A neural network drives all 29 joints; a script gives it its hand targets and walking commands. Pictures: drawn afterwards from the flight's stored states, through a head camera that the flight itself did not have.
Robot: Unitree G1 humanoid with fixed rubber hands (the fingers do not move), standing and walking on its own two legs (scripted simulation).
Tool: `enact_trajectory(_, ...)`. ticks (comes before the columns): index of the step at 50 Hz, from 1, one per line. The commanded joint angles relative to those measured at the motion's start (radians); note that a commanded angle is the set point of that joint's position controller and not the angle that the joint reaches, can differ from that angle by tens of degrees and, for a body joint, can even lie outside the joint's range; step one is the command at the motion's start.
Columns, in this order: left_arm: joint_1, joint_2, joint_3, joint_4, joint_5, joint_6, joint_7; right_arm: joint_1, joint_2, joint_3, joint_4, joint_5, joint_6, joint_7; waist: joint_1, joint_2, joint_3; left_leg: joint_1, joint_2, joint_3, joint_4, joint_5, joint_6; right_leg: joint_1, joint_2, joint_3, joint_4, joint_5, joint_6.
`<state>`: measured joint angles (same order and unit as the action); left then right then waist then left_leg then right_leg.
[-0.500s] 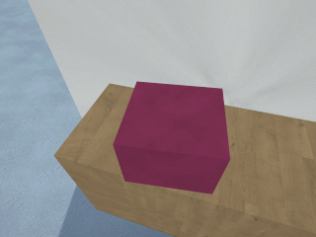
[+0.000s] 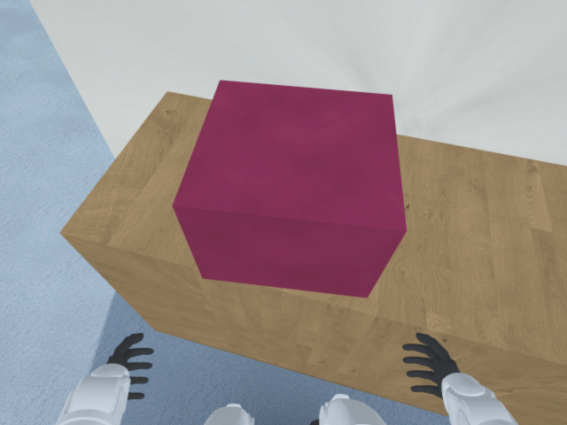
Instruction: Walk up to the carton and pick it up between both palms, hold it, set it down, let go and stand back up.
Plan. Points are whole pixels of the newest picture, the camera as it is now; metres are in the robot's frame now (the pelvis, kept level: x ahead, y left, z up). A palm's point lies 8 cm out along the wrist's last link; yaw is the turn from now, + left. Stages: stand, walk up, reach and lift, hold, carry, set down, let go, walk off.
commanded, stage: reach and lift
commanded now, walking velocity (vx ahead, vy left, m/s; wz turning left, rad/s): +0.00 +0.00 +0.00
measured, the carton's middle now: (294, 189) +0.48 +0.01 +0.01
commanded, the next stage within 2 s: none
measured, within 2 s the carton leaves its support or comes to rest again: neither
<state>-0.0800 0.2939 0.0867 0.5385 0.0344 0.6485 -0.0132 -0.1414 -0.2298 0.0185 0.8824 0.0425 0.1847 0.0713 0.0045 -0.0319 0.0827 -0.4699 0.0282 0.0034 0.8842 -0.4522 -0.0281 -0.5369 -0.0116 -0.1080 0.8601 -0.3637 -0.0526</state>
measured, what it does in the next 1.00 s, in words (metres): stands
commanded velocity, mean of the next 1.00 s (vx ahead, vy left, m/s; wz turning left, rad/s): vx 0.00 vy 0.00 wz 0.00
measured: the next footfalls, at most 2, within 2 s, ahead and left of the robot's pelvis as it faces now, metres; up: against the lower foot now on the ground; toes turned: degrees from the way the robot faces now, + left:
none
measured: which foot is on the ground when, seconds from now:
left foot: down 0.00-1.00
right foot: down 0.00-1.00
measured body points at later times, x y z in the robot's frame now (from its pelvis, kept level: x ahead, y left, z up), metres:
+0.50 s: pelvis -0.01 -0.02 +0.02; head +0.04 +0.00 +0.47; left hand +0.16 +0.26 -0.07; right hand +0.16 -0.20 -0.08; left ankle +0.00 +0.13 -0.70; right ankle +0.05 -0.09 -0.70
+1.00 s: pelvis +0.02 +0.00 +0.04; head +0.03 +0.02 +0.49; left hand +0.20 +0.27 -0.04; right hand +0.19 -0.21 -0.04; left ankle +0.00 +0.13 -0.70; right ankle +0.05 -0.09 -0.70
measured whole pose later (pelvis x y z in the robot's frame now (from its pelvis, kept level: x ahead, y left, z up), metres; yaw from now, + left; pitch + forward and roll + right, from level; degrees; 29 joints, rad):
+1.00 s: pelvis +0.02 +0.00 +0.04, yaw -1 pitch -4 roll +0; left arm 0.18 0.30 0.07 0.54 -0.10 0.04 -0.04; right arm 0.20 -0.11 0.00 0.67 0.06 -0.22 -0.03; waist 0.02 -0.04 0.08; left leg -0.13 0.04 0.03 0.51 -0.32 -0.02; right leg -0.21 0.02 -0.08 0.50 -0.23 -0.05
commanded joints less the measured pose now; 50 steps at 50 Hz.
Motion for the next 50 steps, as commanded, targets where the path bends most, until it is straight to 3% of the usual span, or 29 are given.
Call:
enact_trajectory(1, 0.353, 0.02, 0.118, -0.218, 0.08, 0.115, -0.064, 0.231, -0.23, 0.048, -0.06, 0.133, 0.018, -0.059, -0.014, 0.079, -0.287, 0.148, 0.006, 0.055, -0.251, 0.65, -0.07, 0.536, 0.02, 0.045, -0.22, 0.62, -0.008)
enact_trajectory(3, 0.393, 0.052, 0.137, -0.267, 0.094, 0.087, -0.067, 0.223, -0.196, 0.052, -0.156, 0.118, 0.003, -0.091, 0.001, 0.003, -0.168, 0.029, -0.026, 0.064, -0.323, 0.428, -0.034, 0.626, -0.01, 0.115, -0.285, 0.556, 0.015)
enact_trajectory(5, 0.332, 0.078, 0.14, -0.291, 0.104, 0.042, -0.051, 0.207, -0.119, 0.042, -0.255, 0.07, -0.018, -0.097, 0.033, -0.033, -0.059, -0.062, -0.029, 0.082, -0.347, 0.221, -0.01, 0.589, -0.03, 0.174, -0.345, 0.257, 0.041)
enact_trajectory(7, 0.231, 0.091, 0.13, -0.278, 0.098, -0.024, -0.037, 0.154, -0.043, 0.014, -0.364, 0.027, -0.038, -0.082, 0.065, -0.046, -0.026, -0.103, -0.01, 0.092, -0.322, 0.127, 0.019, 0.487, -0.054, 0.22, -0.415, -0.046, 0.056)
enact_trajectory(9, 0.126, 0.105, 0.116, -0.273, 0.066, -0.098, -0.025, 0.118, 0.01, -0.011, -0.448, -0.003, -0.064, -0.064, 0.064, -0.039, -0.07, -0.153, 0.018, 0.096, -0.295, 0.064, 0.043, 0.425, -0.076, 0.233, -0.422, -0.173, 0.058)
enact_trajectory(14, 0.033, 0.139, 0.083, -0.318, 0.007, -0.207, -0.009, 0.185, 0.042, -0.037, -0.48, -0.037, -0.107, -0.086, 0.012, 0.064, -0.271, -0.298, 0.078, 0.084, -0.253, 0.005, 0.078, 0.554, -0.085, 0.251, -0.279, -0.07, 0.043)
enact_trajectory(18, 0.161, 0.132, 0.064, -0.309, -0.028, -0.226, -0.021, 0.298, 0.027, -0.047, -0.421, -0.017, -0.137, -0.133, -0.003, 0.128, -0.258, -0.294, 0.11, 0.062, -0.297, 0.009, 0.116, 0.661, -0.022, 0.151, -0.234, 0.099, 0.043)
enact_trajectory(20, 0.261, 0.12, 0.074, -0.292, -0.024, -0.236, -0.028, 0.361, 0.014, -0.05, -0.398, -0.006, -0.157, -0.147, 0.002, 0.112, -0.197, -0.247, 0.096, 0.062, -0.366, 0.072, 0.112, 0.728, 0.007, 0.106, -0.255, 0.179, 0.054)
enact_trajectory(24, 0.338, 0.121, 0.075, -0.279, -0.028, -0.256, -0.023, 0.365, 0.028, -0.061, -0.386, -0.017, -0.194, -0.138, 0.017, 0.022, -0.101, -0.058, 0.011, 0.068, -0.395, 0.203, 0.046, 0.629, -0.04, 0.155, -0.381, 0.105, 0.061)
enact_trajectory(26, 0.303, 0.117, 0.072, -0.262, -0.026, -0.288, -0.013, 0.356, 0.035, -0.055, -0.395, -0.025, -0.215, -0.126, 0.015, 0.06, -0.068, -0.045, 0.018, 0.065, -0.419, 0.179, 0.065, 0.603, -0.02, 0.128, -0.396, 0.091, 0.062)
enact_trajectory(29, 0.247, 0.109, 0.082, -0.234, -0.007, -0.37, -0.011, 0.355, 0.028, -0.051, -0.401, -0.027, -0.262, -0.109, 0.01, 0.13, -0.06, -0.161, 0.052, 0.069, -0.48, 0.112, 0.116, 0.71, 0.03, 0.079, -0.34, 0.147, 0.06)
enact_trajectory(32, 0.188, 0.101, 0.06, -0.23, -0.029, -0.45, -0.009, 0.333, 0.046, -0.053, -0.409, -0.02, -0.311, -0.104, 0.006, 0.13, -0.08, -0.185, 0.064, 0.06, -0.481, 0.062, 0.129, 0.706, 0.027, 0.083, -0.335, 0.127, 0.052)
enact_trajectory(38, 0.218, 0.13, 0.018, -0.168, -0.106, -0.543, -0.023, 0.371, 0.062, -0.05, -0.378, 0.006, -0.367, -0.103, 0.003, 0.047, -0.076, 0.061, 0.005, 0.049, -0.456, 0.185, 0.061, 0.53, -0.029, 0.131, -0.436, 0.105, 0.027)
enact_trajectory(40, 0.246, 0.137, 0.017, -0.143, -0.116, -0.564, -0.028, 0.376, 0.048, -0.056, -0.356, 0.008, -0.38, -0.104, 0.01, 0.052, -0.08, 0.119, -0.01, 0.049, -0.465, 0.248, 0.044, 0.527, -0.028, 0.132, -0.451, 0.15, 0.025)
enact_trajectory(42, 0.222, 0.157, 0.031, -0.122, -0.13, -0.574, -0.02, 0.327, 0.036, -0.049, -0.342, 0.001, -0.391, -0.105, 0.014, 0.042, -0.114, 0.134, -0.026, 0.068, -0.452, 0.267, 0.041, 0.528, -0.025, 0.145, -0.445, 0.163, 0.047)
enact_trajectory(50, 0.23, 0.137, 0.025, -0.076, -0.145, -0.686, -0.035, 0.318, 0.019, -0.044, -0.287, 0.038, -0.469, -0.105, 0.022, 0.065, -0.108, 0.228, -0.035, 0.062, -0.473, 0.408, 0.012, 0.53, 0.005, 0.116, -0.463, 0.27, 0.041)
